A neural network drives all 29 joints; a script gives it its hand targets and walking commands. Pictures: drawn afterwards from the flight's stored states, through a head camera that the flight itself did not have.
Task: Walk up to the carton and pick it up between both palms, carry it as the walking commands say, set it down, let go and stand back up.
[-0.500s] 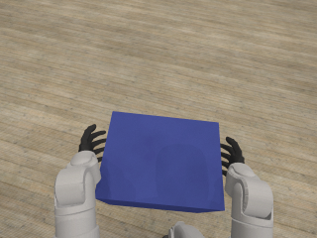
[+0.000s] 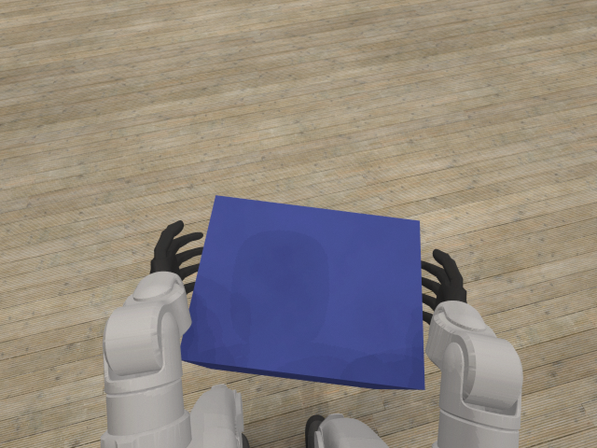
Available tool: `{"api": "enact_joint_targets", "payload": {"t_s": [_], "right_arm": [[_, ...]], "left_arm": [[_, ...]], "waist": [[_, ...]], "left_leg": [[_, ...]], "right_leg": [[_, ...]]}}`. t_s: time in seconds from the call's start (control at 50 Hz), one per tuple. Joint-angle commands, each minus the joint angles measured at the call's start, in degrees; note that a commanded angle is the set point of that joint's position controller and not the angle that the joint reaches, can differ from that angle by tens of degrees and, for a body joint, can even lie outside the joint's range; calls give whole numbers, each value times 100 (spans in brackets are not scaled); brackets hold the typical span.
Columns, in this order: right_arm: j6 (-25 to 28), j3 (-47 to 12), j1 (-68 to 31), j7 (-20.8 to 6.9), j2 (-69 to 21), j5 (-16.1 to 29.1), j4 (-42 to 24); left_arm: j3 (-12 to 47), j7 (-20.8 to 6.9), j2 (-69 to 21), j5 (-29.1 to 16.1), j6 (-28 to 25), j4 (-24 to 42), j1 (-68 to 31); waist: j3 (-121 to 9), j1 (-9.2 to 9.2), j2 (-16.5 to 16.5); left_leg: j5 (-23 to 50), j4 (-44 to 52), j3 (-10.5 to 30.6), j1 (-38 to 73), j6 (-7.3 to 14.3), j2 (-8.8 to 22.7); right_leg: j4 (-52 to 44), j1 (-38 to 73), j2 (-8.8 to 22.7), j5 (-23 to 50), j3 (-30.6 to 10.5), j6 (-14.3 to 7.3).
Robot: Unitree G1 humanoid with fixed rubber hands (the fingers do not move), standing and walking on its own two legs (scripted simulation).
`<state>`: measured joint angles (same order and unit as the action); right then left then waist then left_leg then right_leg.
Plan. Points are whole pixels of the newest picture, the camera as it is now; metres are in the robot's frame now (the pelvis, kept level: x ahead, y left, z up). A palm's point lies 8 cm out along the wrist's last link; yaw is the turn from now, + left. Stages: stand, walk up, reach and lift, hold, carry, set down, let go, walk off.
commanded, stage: carry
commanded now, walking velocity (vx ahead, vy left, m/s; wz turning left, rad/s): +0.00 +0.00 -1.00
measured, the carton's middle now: (303, 303) +0.30 -0.01 -0.04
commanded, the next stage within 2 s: none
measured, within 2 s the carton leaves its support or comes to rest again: neither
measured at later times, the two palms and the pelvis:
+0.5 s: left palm (239, 227) +0.36 +0.07 +0.08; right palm (521, 349) +0.21 -0.23 +0.07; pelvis +0.02 +0.03 +0.01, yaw -22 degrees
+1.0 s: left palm (336, 222) +0.36 -0.05 +0.08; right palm out of the picture +0.16 -0.31 +0.06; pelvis +0.04 -0.02 +0.00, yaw -34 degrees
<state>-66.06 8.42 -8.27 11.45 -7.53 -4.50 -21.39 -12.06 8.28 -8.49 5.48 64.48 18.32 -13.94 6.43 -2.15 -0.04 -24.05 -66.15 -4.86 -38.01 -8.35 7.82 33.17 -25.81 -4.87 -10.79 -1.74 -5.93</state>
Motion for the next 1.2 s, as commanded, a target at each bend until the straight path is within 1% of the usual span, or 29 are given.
{"api": "enact_joint_targets", "payload": {"t_s": [0.0,0.06,0.14,0.2,0.34,0.38,0.4,0.42,0.44,0.46,0.48,0.52,0.58,0.68,0.72,0.74,0.76,0.78,0.8,0.82,0.88,0.92,0.96,1.0,1.02,1.04,1.06,1.1,1.18], "right_arm": [[200,-4483,-3598,-2176,-5399,2546,-832],[99,-4343,-3049,-2221,-5366,2377,-263],[45,-4325,-2951,-2231,-5454,2252,-22],[63,-4329,-3248,-2227,-5537,2269,-47],[150,-4260,-3252,-2200,-5521,2261,-26],[157,-4249,-3263,-2216,-5430,2253,-84],[178,-4204,-3165,-2233,-5324,2255,-77],[192,-4113,-3117,-2261,-5278,2192,-13],[229,-4051,-3347,-2292,-5222,2194,-57],[223,-4151,-3619,-2292,-5331,2232,-227],[140,-4188,-3661,-2301,-5330,2254,-266],[129,-4296,-3657,-2326,-5270,2252,-235],[49,-3825,-3321,-2315,-5085,2008,40],[24,-3752,-2992,-2351,-4970,2046,1],[-1,-3824,-2962,-2393,-4953,2075,57],[-5,-3853,-2981,-2396,-4883,2081,-10],[-14,-3960,-2991,-2412,-4873,2112,-21],[-17,-4087,-3195,-2432,-4869,2217,-143],[-44,-4268,-3353,-2464,-5047,2366,-99],[-35,-4387,-3645,-2492,-5088,2503,-357],[-10,-4393,-3863,-2546,-5208,2633,-280],[-11,-4370,-3846,-2530,-5299,2667,-448],[-37,-4309,-3567,-2462,-5307,2514,-285],[-63,-4155,-3476,-2434,-5138,2384,-157],[-74,-4074,-3446,-2441,-5022,2365,-116],[-94,-3992,-3402,-2437,-4903,2303,-102],[-123,-4006,-3408,-2452,-4922,2265,55],[-102,-3995,-3488,-2462,-4978,2200,325],[-140,-3824,-3486,-2512,-5156,2176,682]], "left_arm": [[4321,-2042,-5010,-2224,61,435,-2046],[4400,-2066,-4844,-2132,100,402,-2016],[4261,-2216,-4895,-2116,232,-182,-1662],[4288,-2288,-4956,-2235,240,-130,-2028],[4324,-2310,-4960,-2271,211,1,-2250],[4371,-2293,-4992,-2221,226,-48,-2241],[4383,-2257,-4956,-2200,210,-2,-2274],[4384,-2247,-4959,-2175,215,-35,-2382],[4382,-2245,-5042,-2187,199,-91,-2464],[4405,-2228,-5183,-2187,161,16,-2667],[4241,-2176,-5150,-2086,148,-354,-2318],[4389,-2131,-5213,-2145,174,-188,-2331],[4616,-2148,-5232,-2387,179,-14,-2836],[4662,-2054,-5317,-2395,301,-15,-2306],[4610,-2017,-5383,-2298,329,-86,-2177],[4576,-2025,-5422,-2269,333,-129,-2006],[4588,-2021,-5362,-2210,302,-112,-1883],[4536,-2016,-5322,-2152,256,-140,-1773],[4423,-1983,-5392,-2104,257,-308,-1931],[4426,-1946,-5420,-2017,216,-278,-1952],[4408,-1906,-5360,-1977,184,141,-2122],[4462,-1936,-5464,-2072,200,285,-2189],[4455,-1980,-5418,-2135,239,197,-2173],[4451,-2001,-5289,-2054,276,-115,-1910],[4447,-2028,-5262,-2055,279,-183,-1853],[4422,-2040,-5246,-2031,298,-360,-1805],[4456,-2081,-5235,-2008,314,-452,-1777],[4749,-2143,-5278,-2287,308,-91,-2559],[4710,-2196,-5258,-2353,375,-233,-2726]], "waist": [[-3532,275,-675],[-3216,270,-470],[-2920,287,-771],[-2857,252,-929],[-3089,222,-1088],[-3153,184,-1176],[-3372,109,-878],[-3426,93,205],[-3595,246,1800],[-3284,331,1472],[-3118,377,732],[-2805,185,552],[-2351,97,854],[-2477,-56,1656],[-2690,55,1540],[-3021,153,1291],[-3299,267,756],[-3478,360,-711],[-3394,276,-1452],[-3557,294,-1310],[-2859,277,-651],[-2796,264,-1068],[-2923,149,-1082],[-3175,125,-410],[-3393,151,134],[-3251,189,516],[-3152,172,552],[-2717,214,642],[-2312,207,304]], "left_leg": [[355,158,389,-17,59,-187],[217,495,493,-78,75,-384],[-43,879,620,-370,106,-613],[-178,1390,587,-19,134,-799],[-232,2967,350,1581,286,-1323],[-143,4083,215,2810,392,-1321],[401,4968,288,3919,442,-981],[707,5313,1165,4654,714,-20],[2006,4857,2213,4656,1297,1423],[3748,4402,1917,4332,1583,1957],[4447,4057,1337,4118,1397,1834],[4405,3937,926,3453,1630,1544],[5222,3805,313,3532,1405,908],[6375,3334,-43,4114,1139,820],[6389,2974,-235,4125,903,756],[5774,2478,-312,3725,694,634],[4399,1792,-348,2617,454,423],[991,787,-438,704,305,-39],[-1670,474,-256,-71,459,-285],[-1580,954,141,123,563,-97],[-740,1725,-149,1081,450,-390],[136,2355,-339,1648,494,-530],[1205,3369,-551,2126,505,-553],[3130,3962,-1,3171,622,-69],[4463,4015,902,3737,872,749],[4907,4128,1326,3898,1113,1187],[4201,4170,1066,3438,1345,1189],[2286,4277,746,2774,1153,652],[1951,4044,118,2834,854,131]], "right_leg": [[-787,2509,1454,1316,-1802,-203],[-966,2423,1437,1216,-2302,-168],[-951,2815,1402,2472,-2816,117],[-1045,2726,1255,2740,-2874,111],[-1476,2075,800,1966,-2840,541],[-1464,1341,554,1529,-2488,815],[-1215,641,394,905,-2138,1086],[-571,-184,-3,-568,-1732,1170],[1570,-586,-416,-1582,-997,1110],[2793,-1170,-73,-1685,-674,988],[3035,-1318,-22,-1716,-669,810],[2631,-1040,496,-1294,-404,817],[2098,-937,263,-1406,184,784],[545,-287,133,-1157,953,795],[-515,425,217,-37,1018,696],[-932,1355,447,855,831,571],[-880,2642,1043,2850,181,322],[-310,4266,2011,6444,-905,-73],[111,4732,2515,8481,-1327,-292],[212,4641,2515,7668,-946,-523],[-286,2774,1913,5157,-397,-64],[-436,2183,1726,4132,-47,-3],[-143,2226,1405,3496,480,168],[187,1705,1122,2071,495,488],[434,1198,957,775,390,650],[421,796,891,-877,315,650],[248,1160,861,-1564,267,577],[-712,1677,1022,-671,197,490],[-800,1195,1277,433,9,498]]}}
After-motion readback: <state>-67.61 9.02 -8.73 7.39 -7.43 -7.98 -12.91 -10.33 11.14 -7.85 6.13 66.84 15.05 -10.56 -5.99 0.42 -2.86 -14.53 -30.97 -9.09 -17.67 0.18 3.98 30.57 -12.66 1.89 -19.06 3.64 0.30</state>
